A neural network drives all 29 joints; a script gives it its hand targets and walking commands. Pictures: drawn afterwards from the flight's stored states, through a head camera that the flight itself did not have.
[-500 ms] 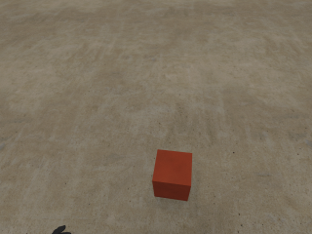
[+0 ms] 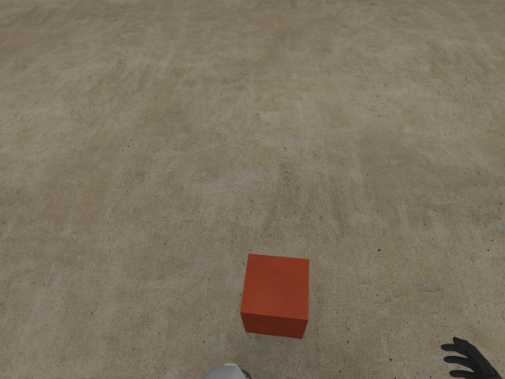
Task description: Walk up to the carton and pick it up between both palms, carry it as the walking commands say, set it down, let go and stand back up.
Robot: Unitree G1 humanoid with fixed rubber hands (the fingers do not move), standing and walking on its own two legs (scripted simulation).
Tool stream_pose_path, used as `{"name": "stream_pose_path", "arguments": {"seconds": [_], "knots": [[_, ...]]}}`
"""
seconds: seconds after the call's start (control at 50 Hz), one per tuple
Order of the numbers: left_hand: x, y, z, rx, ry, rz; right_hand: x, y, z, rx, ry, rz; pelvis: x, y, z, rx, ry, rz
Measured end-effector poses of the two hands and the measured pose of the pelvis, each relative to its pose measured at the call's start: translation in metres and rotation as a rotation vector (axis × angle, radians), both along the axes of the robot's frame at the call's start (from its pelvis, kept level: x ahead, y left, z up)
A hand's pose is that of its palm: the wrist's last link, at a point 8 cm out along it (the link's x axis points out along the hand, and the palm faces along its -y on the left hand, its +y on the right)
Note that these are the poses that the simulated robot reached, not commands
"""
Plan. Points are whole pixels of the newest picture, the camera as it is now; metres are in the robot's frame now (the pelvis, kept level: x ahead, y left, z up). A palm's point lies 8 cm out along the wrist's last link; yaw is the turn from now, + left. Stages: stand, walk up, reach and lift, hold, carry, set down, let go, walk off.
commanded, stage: walk up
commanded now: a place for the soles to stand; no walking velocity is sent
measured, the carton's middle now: (275, 297) +0.46 +0.02 -0.64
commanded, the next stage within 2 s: reach and lift in 1.58 s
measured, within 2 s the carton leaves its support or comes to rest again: neither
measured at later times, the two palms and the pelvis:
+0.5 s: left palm (101, 321) +0.21 +0.31 -0.07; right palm out of the picture +0.12 -0.32 -0.10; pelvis +0.05 +0.00 +0.01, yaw -6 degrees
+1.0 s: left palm (102, 348) +0.17 +0.30 -0.09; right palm out of the picture +0.09 -0.32 -0.10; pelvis +0.04 +0.01 +0.02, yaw -7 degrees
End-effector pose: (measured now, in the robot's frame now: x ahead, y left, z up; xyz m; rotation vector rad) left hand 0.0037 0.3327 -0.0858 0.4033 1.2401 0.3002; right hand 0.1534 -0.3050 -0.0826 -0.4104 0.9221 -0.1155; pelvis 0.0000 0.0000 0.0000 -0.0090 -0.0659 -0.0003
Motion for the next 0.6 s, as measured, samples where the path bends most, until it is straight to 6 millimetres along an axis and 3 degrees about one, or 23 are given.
{"name": "stream_pose_path", "arguments": {"seconds": [0.08, 0.2, 0.3, 0.44, 0.6], "knots": [[0.035, 0.012, -0.015, -0.001, -0.014, -0.014, 0.032, 0.007, 0.000, -0.023, -0.064, -0.017, 0.015, 0.009, -0.012, 0.015, -0.011, -0.025], [0.101, 0.004, -0.016, 0.009, -0.080, -0.126, 0.038, 0.005, -0.004, -0.006, -0.079, -0.069, 0.024, 0.010, -0.015, 0.026, -0.020, -0.070], [0.139, -0.006, -0.006, -0.005, -0.112, -0.173, 0.018, -0.002, -0.015, 0.046, 0.007, -0.147, 0.034, 0.008, -0.008, 0.021, -0.019, -0.082], [0.192, -0.017, 0.013, -0.008, -0.164, -0.233, -0.019, -0.015, -0.016, 0.053, 0.108, -0.247, 0.044, 0.006, 0.007, 0.021, 0.003, -0.105], [0.218, -0.032, 0.017, -0.027, -0.182, -0.250, -0.047, -0.023, -0.013, 0.056, 0.160, -0.328, 0.048, 0.002, 0.014, 0.020, 0.012, -0.117]]}}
